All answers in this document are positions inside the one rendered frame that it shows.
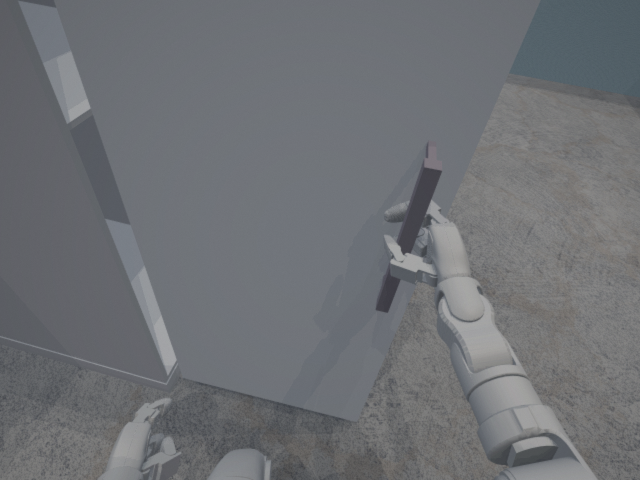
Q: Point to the robot right upper arm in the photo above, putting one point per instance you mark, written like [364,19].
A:
[566,468]

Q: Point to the robot left thigh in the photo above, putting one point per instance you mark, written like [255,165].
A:
[242,464]

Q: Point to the fridge door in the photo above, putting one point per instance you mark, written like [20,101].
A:
[256,145]

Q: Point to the handle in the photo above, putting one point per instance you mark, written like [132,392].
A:
[425,186]

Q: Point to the left robot hand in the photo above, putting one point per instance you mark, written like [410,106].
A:
[135,447]

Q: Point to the right robot hand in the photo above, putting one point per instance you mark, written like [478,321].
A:
[442,245]

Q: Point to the robot right forearm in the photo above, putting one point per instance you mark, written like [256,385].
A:
[515,428]

